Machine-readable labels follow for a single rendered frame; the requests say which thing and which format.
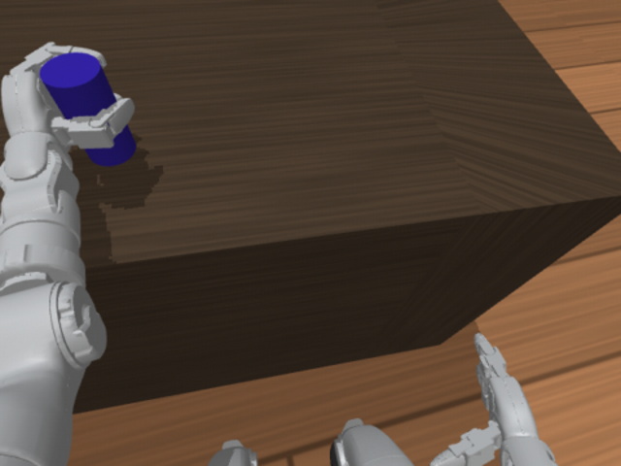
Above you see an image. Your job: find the left robot hand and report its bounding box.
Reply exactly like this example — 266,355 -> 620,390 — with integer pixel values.
1,42 -> 135,152

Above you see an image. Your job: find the right robot hand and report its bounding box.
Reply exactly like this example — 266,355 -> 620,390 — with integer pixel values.
430,333 -> 539,466

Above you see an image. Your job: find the right robot arm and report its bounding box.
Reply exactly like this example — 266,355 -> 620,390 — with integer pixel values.
500,436 -> 559,466

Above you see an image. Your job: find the left robot arm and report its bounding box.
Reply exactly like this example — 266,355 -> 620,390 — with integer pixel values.
0,132 -> 107,466

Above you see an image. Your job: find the can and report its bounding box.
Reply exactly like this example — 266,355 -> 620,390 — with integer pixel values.
40,52 -> 136,166

